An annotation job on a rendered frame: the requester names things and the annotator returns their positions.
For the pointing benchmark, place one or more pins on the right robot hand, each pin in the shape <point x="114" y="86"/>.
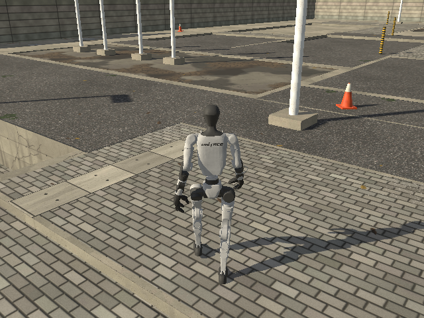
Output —
<point x="239" y="185"/>

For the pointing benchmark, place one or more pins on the robot torso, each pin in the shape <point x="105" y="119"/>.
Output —
<point x="212" y="153"/>

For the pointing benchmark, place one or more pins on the left robot forearm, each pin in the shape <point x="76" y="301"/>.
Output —
<point x="183" y="175"/>

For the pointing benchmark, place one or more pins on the left robot hand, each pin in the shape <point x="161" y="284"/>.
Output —
<point x="177" y="202"/>

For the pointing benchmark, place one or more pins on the robot left upper arm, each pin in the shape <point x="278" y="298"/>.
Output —
<point x="188" y="151"/>

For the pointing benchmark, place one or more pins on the right robot shin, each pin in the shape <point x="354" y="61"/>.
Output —
<point x="224" y="252"/>

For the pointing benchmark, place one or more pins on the robot right upper arm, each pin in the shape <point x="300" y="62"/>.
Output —
<point x="235" y="149"/>

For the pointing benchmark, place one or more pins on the right robot forearm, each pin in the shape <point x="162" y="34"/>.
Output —
<point x="239" y="172"/>

